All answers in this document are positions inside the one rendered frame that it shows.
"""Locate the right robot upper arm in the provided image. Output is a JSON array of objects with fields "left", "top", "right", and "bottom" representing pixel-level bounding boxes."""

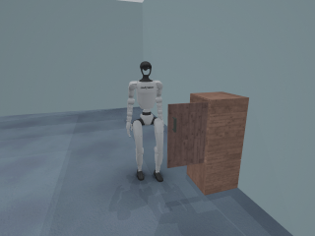
[{"left": 128, "top": 81, "right": 137, "bottom": 105}]

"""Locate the left robot upper arm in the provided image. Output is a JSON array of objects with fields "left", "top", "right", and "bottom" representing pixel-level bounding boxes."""
[{"left": 155, "top": 81, "right": 163, "bottom": 103}]

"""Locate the left robot forearm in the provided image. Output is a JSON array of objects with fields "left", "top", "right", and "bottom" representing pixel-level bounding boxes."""
[{"left": 157, "top": 102, "right": 163, "bottom": 120}]

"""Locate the robot right hand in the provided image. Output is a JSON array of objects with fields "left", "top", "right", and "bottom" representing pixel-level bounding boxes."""
[{"left": 126, "top": 122, "right": 133, "bottom": 137}]

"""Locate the robot right foot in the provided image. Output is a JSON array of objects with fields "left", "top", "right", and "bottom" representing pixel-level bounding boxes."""
[{"left": 137, "top": 169, "right": 145, "bottom": 181}]

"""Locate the cupboard door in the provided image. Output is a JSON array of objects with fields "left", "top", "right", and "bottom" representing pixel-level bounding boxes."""
[{"left": 166, "top": 101, "right": 209, "bottom": 168}]

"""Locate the right robot thigh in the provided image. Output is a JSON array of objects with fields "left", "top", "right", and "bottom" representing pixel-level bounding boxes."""
[{"left": 132, "top": 118, "right": 144, "bottom": 154}]

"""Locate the right robot forearm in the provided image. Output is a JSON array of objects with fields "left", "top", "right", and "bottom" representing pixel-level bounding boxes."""
[{"left": 126, "top": 99, "right": 133, "bottom": 122}]

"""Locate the handle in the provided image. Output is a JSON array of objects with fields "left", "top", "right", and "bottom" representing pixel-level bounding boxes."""
[{"left": 172, "top": 117, "right": 177, "bottom": 133}]

